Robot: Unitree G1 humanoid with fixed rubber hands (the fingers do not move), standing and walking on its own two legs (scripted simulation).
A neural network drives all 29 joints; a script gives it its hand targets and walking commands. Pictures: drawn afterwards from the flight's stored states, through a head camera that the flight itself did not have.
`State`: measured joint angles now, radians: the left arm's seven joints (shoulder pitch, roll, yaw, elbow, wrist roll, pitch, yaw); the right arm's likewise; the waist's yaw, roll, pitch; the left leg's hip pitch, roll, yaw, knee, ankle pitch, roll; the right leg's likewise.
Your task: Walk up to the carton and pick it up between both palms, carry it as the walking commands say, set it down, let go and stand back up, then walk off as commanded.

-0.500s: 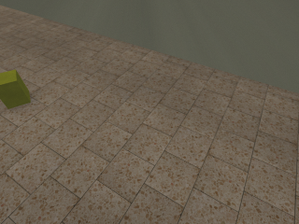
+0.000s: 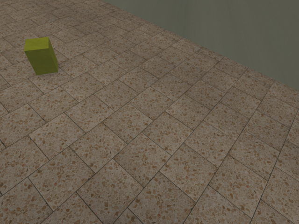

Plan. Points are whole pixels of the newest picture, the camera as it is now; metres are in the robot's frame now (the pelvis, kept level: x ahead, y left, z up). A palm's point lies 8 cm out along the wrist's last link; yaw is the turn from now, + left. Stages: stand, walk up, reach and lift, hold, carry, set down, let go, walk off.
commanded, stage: walk up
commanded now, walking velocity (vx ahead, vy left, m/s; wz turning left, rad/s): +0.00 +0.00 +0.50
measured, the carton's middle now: (42, 56) +1.63 +0.98 -0.62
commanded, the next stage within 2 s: none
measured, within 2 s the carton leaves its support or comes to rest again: neither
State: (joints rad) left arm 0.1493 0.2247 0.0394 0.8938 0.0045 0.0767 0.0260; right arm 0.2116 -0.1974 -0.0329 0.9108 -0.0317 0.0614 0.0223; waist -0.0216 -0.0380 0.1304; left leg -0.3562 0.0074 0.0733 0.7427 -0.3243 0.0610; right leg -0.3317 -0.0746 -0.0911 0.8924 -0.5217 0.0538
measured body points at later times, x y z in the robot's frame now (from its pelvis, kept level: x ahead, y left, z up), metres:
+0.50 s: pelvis -0.02 +0.00 +0.02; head +0.01 +0.00 +0.47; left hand +0.01 +0.28 -0.11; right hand +0.10 -0.25 -0.13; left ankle +0.01 +0.08 -0.69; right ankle -0.01 -0.13 -0.71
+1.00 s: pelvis +0.07 +0.10 +0.03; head +0.07 +0.13 +0.47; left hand +0.04 +0.38 -0.11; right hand +0.20 -0.11 -0.11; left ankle -0.01 +0.16 -0.71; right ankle +0.16 -0.02 -0.67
